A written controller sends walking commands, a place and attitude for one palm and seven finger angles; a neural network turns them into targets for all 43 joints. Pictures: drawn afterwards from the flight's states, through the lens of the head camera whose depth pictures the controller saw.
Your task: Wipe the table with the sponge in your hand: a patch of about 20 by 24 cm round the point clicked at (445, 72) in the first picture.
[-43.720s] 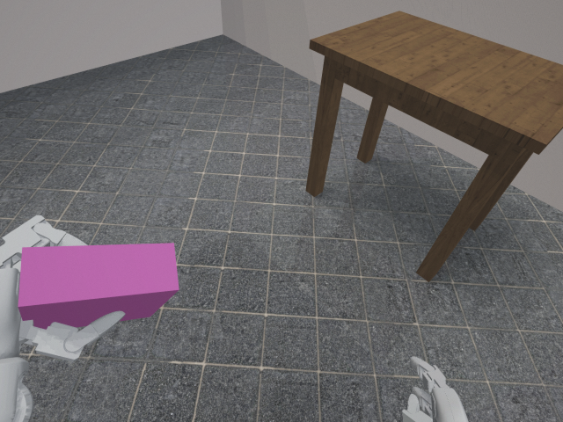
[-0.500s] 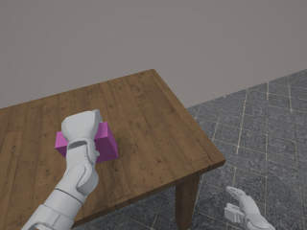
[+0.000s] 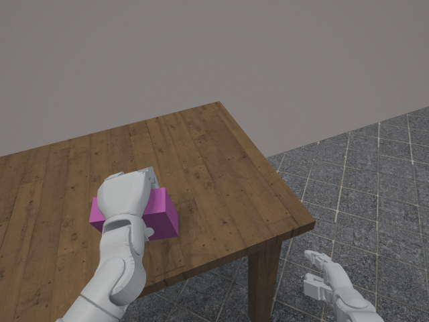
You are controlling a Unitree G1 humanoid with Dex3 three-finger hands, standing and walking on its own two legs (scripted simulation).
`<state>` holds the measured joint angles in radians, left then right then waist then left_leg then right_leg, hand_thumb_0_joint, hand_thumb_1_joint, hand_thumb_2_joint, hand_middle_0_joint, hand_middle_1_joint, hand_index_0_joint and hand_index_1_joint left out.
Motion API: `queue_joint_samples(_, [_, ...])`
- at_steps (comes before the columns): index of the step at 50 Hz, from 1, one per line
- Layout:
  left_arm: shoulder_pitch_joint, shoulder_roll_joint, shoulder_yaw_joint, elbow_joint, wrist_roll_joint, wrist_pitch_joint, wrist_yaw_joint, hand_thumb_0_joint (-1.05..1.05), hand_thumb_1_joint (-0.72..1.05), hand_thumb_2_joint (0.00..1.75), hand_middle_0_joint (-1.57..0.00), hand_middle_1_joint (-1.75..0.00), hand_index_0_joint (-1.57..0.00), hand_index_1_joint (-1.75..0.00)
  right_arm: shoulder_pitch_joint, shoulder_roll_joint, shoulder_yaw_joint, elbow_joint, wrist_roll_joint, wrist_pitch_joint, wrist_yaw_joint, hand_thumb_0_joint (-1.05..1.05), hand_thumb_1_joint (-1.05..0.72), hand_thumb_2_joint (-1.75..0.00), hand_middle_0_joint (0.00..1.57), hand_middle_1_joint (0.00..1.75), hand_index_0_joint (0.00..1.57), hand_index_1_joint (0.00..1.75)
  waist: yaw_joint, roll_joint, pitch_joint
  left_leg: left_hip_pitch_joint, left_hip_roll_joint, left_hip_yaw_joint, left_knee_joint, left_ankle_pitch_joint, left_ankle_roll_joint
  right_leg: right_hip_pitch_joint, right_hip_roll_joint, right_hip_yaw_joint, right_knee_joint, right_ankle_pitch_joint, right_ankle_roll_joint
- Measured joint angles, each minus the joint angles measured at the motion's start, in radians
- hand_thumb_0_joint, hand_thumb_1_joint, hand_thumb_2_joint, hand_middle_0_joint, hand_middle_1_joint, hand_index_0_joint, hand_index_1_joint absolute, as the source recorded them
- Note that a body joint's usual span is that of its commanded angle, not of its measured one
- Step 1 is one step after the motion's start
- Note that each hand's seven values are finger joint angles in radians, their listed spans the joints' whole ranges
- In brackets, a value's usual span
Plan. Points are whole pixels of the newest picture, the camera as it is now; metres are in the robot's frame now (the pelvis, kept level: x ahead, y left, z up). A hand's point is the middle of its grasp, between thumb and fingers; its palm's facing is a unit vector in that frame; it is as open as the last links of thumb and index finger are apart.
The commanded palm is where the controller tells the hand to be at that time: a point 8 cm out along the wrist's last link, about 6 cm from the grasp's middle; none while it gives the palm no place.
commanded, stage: slide across to the third lane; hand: left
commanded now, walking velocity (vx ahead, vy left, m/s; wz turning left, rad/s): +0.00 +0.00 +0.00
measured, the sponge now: (142, 222) +0.30 +0.20 +0.04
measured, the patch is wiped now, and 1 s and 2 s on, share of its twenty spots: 0.85 0.85 0.95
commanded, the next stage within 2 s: wipe forward along the third lane in 0.78 s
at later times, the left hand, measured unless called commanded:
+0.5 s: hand (156, 209) +0.29 +0.15 +0.10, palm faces +0.09 -0.12 -0.99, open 9.4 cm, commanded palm +0.25 +0.13 +0.15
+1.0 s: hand (173, 203) +0.30 +0.12 +0.10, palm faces +0.07 -0.12 -0.99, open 9.4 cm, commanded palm +0.28 +0.12 +0.15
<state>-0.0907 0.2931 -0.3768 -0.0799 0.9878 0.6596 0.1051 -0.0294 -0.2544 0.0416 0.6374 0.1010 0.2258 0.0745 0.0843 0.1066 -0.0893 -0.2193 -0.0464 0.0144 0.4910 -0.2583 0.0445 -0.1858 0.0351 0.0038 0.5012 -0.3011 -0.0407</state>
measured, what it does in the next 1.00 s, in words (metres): stands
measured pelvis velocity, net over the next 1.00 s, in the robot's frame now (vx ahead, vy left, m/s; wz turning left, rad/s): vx -0.02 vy -0.03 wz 0.02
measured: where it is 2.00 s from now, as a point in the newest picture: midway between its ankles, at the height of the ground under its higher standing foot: outside the picture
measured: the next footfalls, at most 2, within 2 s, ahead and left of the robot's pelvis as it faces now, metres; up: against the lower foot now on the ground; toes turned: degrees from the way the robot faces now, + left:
none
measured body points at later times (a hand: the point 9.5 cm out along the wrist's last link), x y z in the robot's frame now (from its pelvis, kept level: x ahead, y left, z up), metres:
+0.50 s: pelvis -0.01 -0.03 +0.00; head -0.05 -0.08 +0.45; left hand +0.28 +0.15 +0.16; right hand +0.24 -0.23 -0.07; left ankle +0.00 +0.09 -0.74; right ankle -0.02 -0.10 -0.74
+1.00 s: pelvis -0.02 -0.03 +0.00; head -0.06 -0.08 +0.45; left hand +0.30 +0.13 +0.15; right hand +0.23 -0.22 -0.08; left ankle +0.00 +0.09 -0.74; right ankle -0.02 -0.10 -0.74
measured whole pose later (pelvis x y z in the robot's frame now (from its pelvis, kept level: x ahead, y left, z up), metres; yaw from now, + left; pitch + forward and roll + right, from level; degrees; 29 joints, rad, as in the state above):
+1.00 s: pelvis -0.02 -0.03 +0.00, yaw +1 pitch -2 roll +1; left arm -0.34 0.21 -0.46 0.22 0.94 0.66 0.08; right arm -0.03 -0.25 0.03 0.72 0.10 0.16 0.05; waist 0.08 0.10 -0.09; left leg -0.22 -0.02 -0.01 0.47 -0.22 0.00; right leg -0.19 0.06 -0.02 0.50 -0.28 -0.08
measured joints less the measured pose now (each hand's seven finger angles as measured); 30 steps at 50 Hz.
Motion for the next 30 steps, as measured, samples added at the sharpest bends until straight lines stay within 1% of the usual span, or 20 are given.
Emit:
queue_joint_samples(6, [0.020, 0.000, -0.001, -0.016, -0.007, -0.002, 0.004, 0.02, -0.43, 1.05, -0.62, -1.50, -0.77, -1.39, -0.002, 0.005, 0.005, 0.004, -0.001, 0.001, -0.006, 0.01, -0.91, -0.90, 0.20, 0.30, 0.20, 0.29, 0.004, 0.002, 0.007, 0.007, 0.008, -0.002, 0.000, 0.005, -0.009, 0.005, 0.008, -0.002, 0.004, 0.003, -0.009])
queue_joint_samples(12, [-0.047, 0.005, -0.009, 0.048, -0.021, 0.019, -0.017, 0.02, -0.44, 1.05, -0.64, -1.48, -0.79, -1.38, -0.008, 0.001, 0.002, 0.023, -0.001, -0.016, -0.024, 0.01, -0.91, -0.90, 0.20, 0.30, 0.20, 0.30, 0.005, -0.001, 0.020, 0.009, 0.014, -0.013, -0.005, 0.016, -0.020, 0.007, 0.014, -0.013, 0.003, 0.010, -0.021])
queue_joint_samples(18, [-0.080, 0.001, -0.015, 0.076, -0.041, 0.025, -0.039, 0.01, -0.45, 1.05, -0.66, -1.46, -0.81, -1.36, -0.005, -0.008, -0.006, 0.036, -0.004, -0.039, -0.027, 0.02, -0.91, -0.90, 0.20, 0.30, 0.20, 0.30, 0.002, 0.003, 0.019, 0.015, 0.019, -0.018, -0.013, 0.024, -0.029, 0.012, 0.020, -0.017, -0.003, 0.015, -0.029])
queue_joint_samples(24, [-0.101, -0.011, -0.029, 0.112, -0.032, 0.018, -0.047, 0.01, -0.46, 1.05, -0.68, -1.45, -0.82, -1.35, -0.007, -0.010, -0.008, 0.049, -0.007, -0.053, -0.030, 0.02, -0.91, -0.90, 0.20, 0.30, 0.20, 0.30, -0.001, 0.002, 0.016, 0.023, 0.026, -0.019, -0.022, 0.028, -0.036, 0.019, 0.027, -0.018, -0.009, 0.019, -0.037])
queue_joint_samples(30, [-0.124, -0.019, -0.040, 0.145, -0.029, 0.013, -0.041, 0.01, -0.46, 1.05, -0.69, -1.44, -0.83, -1.34, -0.006, -0.011, -0.013, 0.053, -0.007, -0.062, -0.026, 0.02, -0.91, -0.90, 0.20, 0.30, 0.20, 0.30, -0.001, -0.001, 0.016, 0.024, 0.030, -0.022, -0.025, 0.033, -0.041, 0.019, 0.031, -0.021, -0.011, 0.023, -0.043])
